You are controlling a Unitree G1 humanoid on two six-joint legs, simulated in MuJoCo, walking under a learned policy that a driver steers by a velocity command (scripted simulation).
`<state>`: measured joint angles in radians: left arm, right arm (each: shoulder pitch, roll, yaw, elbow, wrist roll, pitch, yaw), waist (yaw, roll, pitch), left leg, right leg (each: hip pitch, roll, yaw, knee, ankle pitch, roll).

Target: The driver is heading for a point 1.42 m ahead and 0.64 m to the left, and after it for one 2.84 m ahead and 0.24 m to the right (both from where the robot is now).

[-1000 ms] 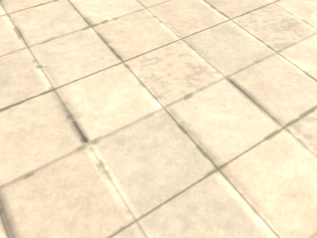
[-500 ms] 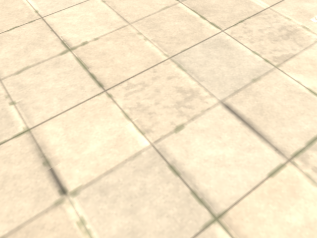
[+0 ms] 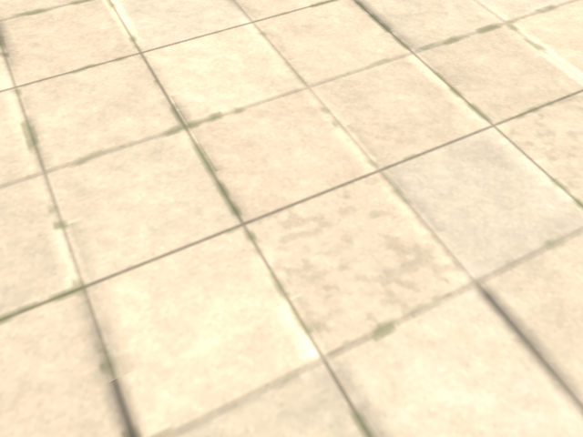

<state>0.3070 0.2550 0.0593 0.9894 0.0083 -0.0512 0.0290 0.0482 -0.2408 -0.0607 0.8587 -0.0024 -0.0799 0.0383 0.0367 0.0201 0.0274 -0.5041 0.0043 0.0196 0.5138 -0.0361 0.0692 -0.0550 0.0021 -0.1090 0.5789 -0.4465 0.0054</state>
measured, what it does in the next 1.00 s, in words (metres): steps on the spot, turning left: right foot, then left foot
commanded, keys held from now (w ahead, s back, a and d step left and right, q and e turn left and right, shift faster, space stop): q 1.00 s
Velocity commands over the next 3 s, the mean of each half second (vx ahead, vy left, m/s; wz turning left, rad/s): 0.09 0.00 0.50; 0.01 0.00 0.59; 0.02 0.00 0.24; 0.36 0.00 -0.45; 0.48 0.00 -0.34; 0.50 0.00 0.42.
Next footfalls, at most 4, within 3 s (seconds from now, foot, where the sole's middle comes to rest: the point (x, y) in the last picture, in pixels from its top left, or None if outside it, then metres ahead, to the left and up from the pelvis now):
0.46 right None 0.18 -0.13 -0.76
0.90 left None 0.06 0.12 -0.76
1.34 right None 0.21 -0.06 -0.76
2.00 right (298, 430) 0.47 0.03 -0.76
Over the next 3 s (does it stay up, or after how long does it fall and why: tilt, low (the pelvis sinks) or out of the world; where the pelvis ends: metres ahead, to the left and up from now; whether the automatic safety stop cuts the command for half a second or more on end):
stays up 0.87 0.21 0.00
